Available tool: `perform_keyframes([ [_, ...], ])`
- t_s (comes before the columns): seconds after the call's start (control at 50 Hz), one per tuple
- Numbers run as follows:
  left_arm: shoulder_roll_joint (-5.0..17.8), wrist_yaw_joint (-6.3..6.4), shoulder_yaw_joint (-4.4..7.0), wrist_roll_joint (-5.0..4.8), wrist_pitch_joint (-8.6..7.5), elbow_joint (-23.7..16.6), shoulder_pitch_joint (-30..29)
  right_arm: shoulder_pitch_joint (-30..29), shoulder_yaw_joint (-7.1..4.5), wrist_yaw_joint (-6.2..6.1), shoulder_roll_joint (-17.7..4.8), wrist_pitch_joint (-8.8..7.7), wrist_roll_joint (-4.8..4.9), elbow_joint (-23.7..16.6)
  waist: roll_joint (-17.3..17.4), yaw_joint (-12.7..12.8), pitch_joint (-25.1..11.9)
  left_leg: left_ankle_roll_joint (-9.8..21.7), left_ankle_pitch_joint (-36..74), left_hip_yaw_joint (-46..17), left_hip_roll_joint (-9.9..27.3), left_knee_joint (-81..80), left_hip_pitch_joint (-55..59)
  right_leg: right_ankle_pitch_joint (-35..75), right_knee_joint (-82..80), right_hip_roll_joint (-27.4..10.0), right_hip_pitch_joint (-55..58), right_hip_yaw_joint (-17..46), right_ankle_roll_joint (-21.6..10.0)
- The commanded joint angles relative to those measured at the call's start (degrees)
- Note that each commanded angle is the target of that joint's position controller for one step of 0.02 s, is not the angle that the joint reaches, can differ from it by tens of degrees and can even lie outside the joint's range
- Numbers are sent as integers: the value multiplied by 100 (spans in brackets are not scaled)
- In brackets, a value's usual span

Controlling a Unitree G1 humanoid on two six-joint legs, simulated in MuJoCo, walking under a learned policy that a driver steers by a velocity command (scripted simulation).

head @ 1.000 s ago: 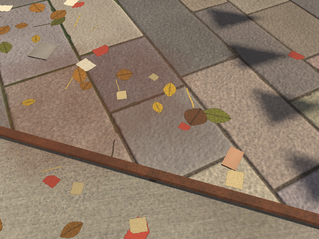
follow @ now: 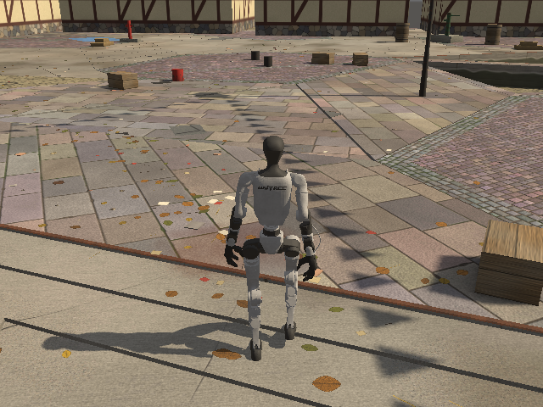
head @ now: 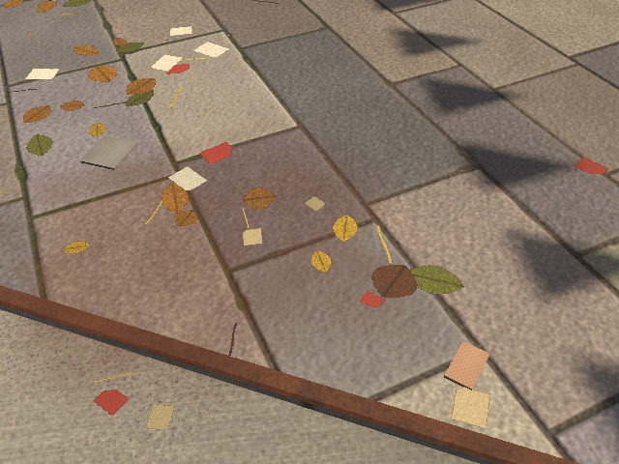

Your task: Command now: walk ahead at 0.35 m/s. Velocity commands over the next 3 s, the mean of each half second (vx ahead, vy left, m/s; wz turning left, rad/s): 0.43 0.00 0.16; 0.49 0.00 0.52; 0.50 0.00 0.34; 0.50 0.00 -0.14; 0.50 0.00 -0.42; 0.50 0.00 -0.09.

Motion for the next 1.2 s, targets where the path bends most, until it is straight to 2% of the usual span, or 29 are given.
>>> perform_keyframes([
  [0.02, 188, -54, 5, -38, -179, -807, -1058, 445, -122, -7, -683, -147, -37, -102, 363, -124, 1369, 1010, -857, -1496, 1844, -790, -118, -35, -476, -209, -1452, 113, -100],
  [0.08, 160, -82, -2, -62, -161, -981, -822, 381, -150, 88, -767, -167, -10, -194, 493, 40, 1317, 974, -365, -1174, 1816, -468, -819, -461, -991, 73, -332, -342, -336],
  [0.12, 275, -48, 113, -121, -229, -585, 604, 44, -124, 150, -762, -202, 66, -301, 234, 736, 913, 675, 1467, -561, 1399, 817, -1837, 23, -1746, 559, 1907, -583, -501],
  [0.14, 1082, 23, 382, -68, -321, -279, 1844, -172, -21, 212, -380, -263, 145, -604, -1325, 1197, 298, 150, 1980, 380, 441, 3192, -3127, -1189, -2649, -566, 3386, 1687, -1053],
  [0.16, 1430, 77, 466, -111, -306, -73, 2671, -370, -43, 272, -464, -338, -12, -839, -2094, 1342, -387, 9, -1320, 113, -187, 5088, -4110, -1392, -4237, -1853, 4176, 4240, -1395],
  [0.18, 1223, 105, 360, -81, -318, -156, 1977, -783, -114, 334, -526, -324, -76, -969, -1131, 866, 84, 156, -1072, -669, 169, 5946, -4426, -1422, -4366, -1858, 3545, 4326, -1352],
  [0.2, 992, 110, 305, -62, -343, -354, 1230, -1009, -114, 385, -479, -312, -11, -1065, -340, 535, 566, 224, -343, -642, 516, 5982, -4421, -1034, -4213, -1762, 2777, 3626, -1266],
  [0.22, 789, 90, 241, -61, -398, -443, 845, -1009, -133, 397, -387, -313, 38, -1063, -49, 306, 677, 270, 42, -611, 667, 5812, -4180, -380, -4289, -1565, 2337, 2965, -1151],
  [0.24, 557, 65, 170, -88, -455, -477, 582, -769, -140, 374, -295, -261, 38, -999, -165, 52, 723, 230, 158, -596, 727, 5579, -3878, 147, -4384, -1296, 2059, 2267, -970],
  [0.28, 259, 95, 80, -71, -531, -420, 635, -481, -166, 375, -230, -93, 34, -897, -384, -113, 723, 145, 328, -507, 625, 5569, -3651, 923, -4518, -1042, 1976, 1407, -796],
  [0.36, 335, 147, 61, -70, -624, -323, 1062, -1386, -205, 423, -256, 45, 35, -1258, -360, -78, 933, 85, 851, -280, 516, 4881, -4248, 2165, -4719, -863, 2307, 381, -660],
  [0.5, 465, 274, 54, -94, -657, -368, 1375, -2928, -116, 516, -184, 12, 46, -1885, -504, 169, 1105, 165, 1623, 479, 315, 2415, -3648, 4058, -4651, -955, 2848, -551, -540],
  [0.56, 703, 355, 117, -89, -621, -363, 1388, -2480, -216, 458, -415, 6, 20, -1802, -681, -70, 713, 511, 1146, 826, -138, 2176, -2896, 6641, -3587, -1048, 3469, -869, -411],
  [0.6, 893, 372, 196, -43, -511, -462, 1230, -1473, -341, 425, -628, 3, 3, -1510, -893, -476, 171, 818, 586, 849, -415, 2120, -1980, 7394, -1968, -1154, 3530, -920, -429],
  [0.62, 980, 320, 233, -57, -470, -561, 1080, -847, -439, 417, -800, -26, -42, -1319, -816, -783, -113, 992, 651, 666, -467, 1630, -1102, 6643, -790, -1099, 3114, -923, -423],
  [0.64, 979, 246, 251, -71, -465, -750, 853, -312, -603, 358, -1192, -20, -83, -1244, -349, -1107, -433, 1304, 122, -368, 241, 1269, -56, 4697, 1069, -785, 2008, -982, -334],
  [0.66, 304, 118, 153, -166, -494, -1179, 1149, -657, -730, 339, -1736, 41, -66, -1409, 1305, -438, -929, 2376, 554, -3678, 1984, 887, 1599, -849, 3369, 549, -564, -536, -5],
  [0.68, 682, 76, 188, -154, -586, -1407, 502, -619, -707, 316, -1676, 94, 50, -1417, 348, -612, -1027, 2474, -5, -4321, 2030, 186, 1566, -540, 3782, 445, -1373, 605, -126],
  [0.72, 740, 49, 176, -165, -721, -1564, 128, -1186, -544, 251, -1072, 37, 75, -1465, -520, -180, 144, 1886, 404, -3196, 1806, -185, 100, 276, 2795, -161, -1368, 696, -195],
  [0.76, 639, 49, 160, 14, -524, -1591, 219, -1464, -441, 209, -852, -90, 112, -1524, -643, 206, 408, 1584, 1535, -2359, 1287, -235, -942, 339, 2196, -362, -678, 727, -24],
  [0.82, 516, -1, 127, 121, -248, -1773, 105, -1176, -453, 211, -1088, -257, 175, -1473, -357, 292, 443, 1519, 2423, -1832, 952, -236, -1277, 362, 1630, -431, -693, 530, 216],
  [0.92, 559, -49, 57, 133, -115, -2422, -1195, -571, -447, 206, -1139, -199, 167, -1561, -15, -107, 629, 1226, 2213, -1845, 748, -332, -953, 893, 721, -501, -1672, 272, 432],
  [1.04, 529, -124, -53, 9, -198, -2948, -2080, -42, -475, 174, -1314, -132, 111, -1661, 332, -444, 446, 1094, 3670, -2000, 878, 201, 55, 1019, -642, 20, -1480, 77, 203],
  [1.08, 649, -96, -28, -43, -262, -2949, -1659, -366, -487, 154, -1399, -135, 82, -1809, 463, -113, 273, 892, 4383, -1984, 910, 598, -96, 693, -1209, 265, -548, 94, 31],
  [1.12, 1002, 14, 136, -50, -339, -2492, -70, -826, -499, 212, -1494, -208, 117, -1973, 302, 681, -480, 537, 5409, -1700, 630, 2064, -617, 767, -2047, 576, 1674, 5, -244],
  [1.14, 1477, 115, 282, 91, -402, -2374, 960, -892, -414, 254, -1179, -297, 168, -2154, -124, 1131, -1218, 339, 3945, -1481, 300, 3711, -1454, 60, -2512, -543, 3165, 1231, -581],
  [1.16, 2115, 126, 439, 180, -349, -2335, 1081, -436, -336, 289, -684, -321, 311, -2442, -1868, 738, -1883, 95, -715, -871, -710, 5354, -3187, -427, -3462, -2136, 4309, 4321, -1212],
  [1.18, 1667, 96, 377, 78, -286, -2383, 630, -233, -368, 302, -1046, -290, 80, -2255, -1379, 419, -1498, 196, -1055, -1210, -349, 6123, -3638, -919, -3761, -2168, 3735, 5243, -1445],
  [1.2, 1152, 77, 264, 24, -281, -2425, 126, -413, -376, 321, -1017, -245, 18, -2210, -675, 245, -527, 186, -613, -1082, -51, 6203, -3781, -1149, -3750, -2007, 2858, 4321, -1410],
])
Next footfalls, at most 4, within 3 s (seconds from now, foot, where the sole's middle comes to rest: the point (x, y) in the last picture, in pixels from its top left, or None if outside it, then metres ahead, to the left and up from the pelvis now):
0.10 right None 0.15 -0.14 -0.75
0.64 left None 0.46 0.02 -0.75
1.12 right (344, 349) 0.83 -0.05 -0.72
1.60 left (215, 337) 0.87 0.27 -0.72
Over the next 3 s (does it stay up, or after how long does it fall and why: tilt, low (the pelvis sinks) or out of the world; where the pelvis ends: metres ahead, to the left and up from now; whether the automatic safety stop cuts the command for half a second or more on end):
stays up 1.51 0.40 0.07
